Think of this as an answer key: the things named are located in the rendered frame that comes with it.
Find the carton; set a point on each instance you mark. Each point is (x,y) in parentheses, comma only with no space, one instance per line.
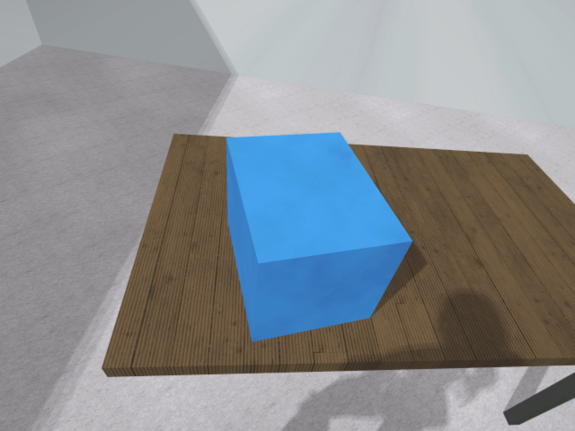
(315,243)

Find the table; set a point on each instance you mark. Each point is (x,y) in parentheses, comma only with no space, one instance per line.
(488,281)

